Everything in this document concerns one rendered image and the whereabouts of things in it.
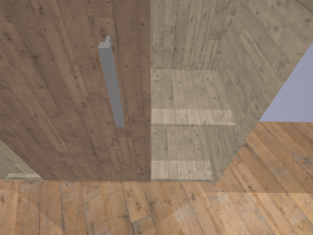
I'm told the wardrobe door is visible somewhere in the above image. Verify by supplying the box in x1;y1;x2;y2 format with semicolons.
0;0;152;182
0;140;36;173

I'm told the handle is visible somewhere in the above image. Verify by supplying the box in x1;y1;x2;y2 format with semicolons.
98;36;124;127

